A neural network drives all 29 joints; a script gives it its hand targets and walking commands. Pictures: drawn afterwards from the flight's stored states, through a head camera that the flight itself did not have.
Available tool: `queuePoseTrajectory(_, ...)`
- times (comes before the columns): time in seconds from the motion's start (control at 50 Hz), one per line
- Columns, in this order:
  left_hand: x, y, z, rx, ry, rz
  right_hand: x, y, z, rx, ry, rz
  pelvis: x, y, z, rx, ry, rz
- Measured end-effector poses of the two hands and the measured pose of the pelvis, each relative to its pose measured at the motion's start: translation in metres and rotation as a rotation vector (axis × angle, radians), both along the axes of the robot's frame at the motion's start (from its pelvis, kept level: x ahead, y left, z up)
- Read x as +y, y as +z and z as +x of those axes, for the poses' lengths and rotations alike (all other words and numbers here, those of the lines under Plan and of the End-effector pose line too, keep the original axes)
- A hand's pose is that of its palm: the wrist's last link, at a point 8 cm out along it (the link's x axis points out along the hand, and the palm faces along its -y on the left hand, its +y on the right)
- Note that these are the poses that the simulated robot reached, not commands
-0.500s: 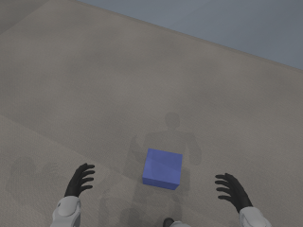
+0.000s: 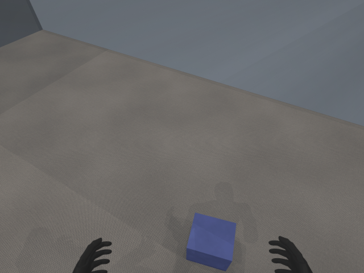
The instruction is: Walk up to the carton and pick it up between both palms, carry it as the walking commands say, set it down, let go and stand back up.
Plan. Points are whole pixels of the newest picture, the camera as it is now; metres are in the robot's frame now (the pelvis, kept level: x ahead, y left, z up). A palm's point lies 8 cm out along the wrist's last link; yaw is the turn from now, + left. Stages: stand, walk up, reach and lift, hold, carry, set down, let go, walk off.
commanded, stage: let go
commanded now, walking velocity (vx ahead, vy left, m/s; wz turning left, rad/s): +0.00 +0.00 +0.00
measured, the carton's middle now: (210, 242) +0.41 -0.12 -0.67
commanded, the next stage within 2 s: stand in 0.20 s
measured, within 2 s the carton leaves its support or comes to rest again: neither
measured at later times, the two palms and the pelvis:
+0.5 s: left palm out of the picture +0.10 +0.28 -0.08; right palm out of the picture +0.12 -0.31 -0.10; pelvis +0.00 -0.03 -0.01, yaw +1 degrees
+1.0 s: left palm out of the picture +0.11 +0.27 -0.09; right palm out of the picture +0.12 -0.32 -0.10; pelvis +0.01 -0.03 +0.00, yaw +2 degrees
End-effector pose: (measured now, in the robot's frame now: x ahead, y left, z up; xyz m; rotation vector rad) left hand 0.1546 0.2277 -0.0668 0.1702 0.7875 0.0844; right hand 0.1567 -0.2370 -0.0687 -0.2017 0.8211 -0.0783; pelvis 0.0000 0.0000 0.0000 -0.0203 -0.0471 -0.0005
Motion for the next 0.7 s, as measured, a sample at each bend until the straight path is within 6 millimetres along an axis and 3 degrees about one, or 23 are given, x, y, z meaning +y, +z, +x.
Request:
queuePoseTrajectory(0.12, -0.007, -0.003, -0.001, -0.009, 0.002, 0.004, -0.01, -0.002, -0.005, 0.012, -0.021, -0.035, -0.008, -0.003, -0.004, -0.013, -0.015, 0.002)
queuePoseTrajectory(0.22, -0.015, -0.008, -0.009, -0.006, -0.006, 0.009, -0.031, -0.003, -0.015, 0.022, -0.036, -0.083, -0.016, -0.005, -0.01, -0.01, -0.011, 0.005)
queuePoseTrajectory(0.34, 0.017, -0.018, -0.039, 0.124, 0.015, 0.168, -0.059, -0.014, -0.027, 0.016, -0.033, -0.122, -0.022, -0.007, -0.012, 0.03, 0.007, 0.016)
queuePoseTrajectory(0.46, 0.045, -0.012, -0.051, 0.18, 0.066, 0.241, -0.07, -0.031, -0.04, 0.098, -0.013, -0.13, -0.026, -0.006, -0.006, 0.045, 0.015, 0.018)
queuePoseTrajectory(0.7, 0.04, -0.017, -0.042, 0.22, 0.1, 0.231, -0.077, -0.039, -0.026, 0.147, 0.006, -0.145, -0.031, -0.004, 0.007, 0.041, 0.028, 0.019)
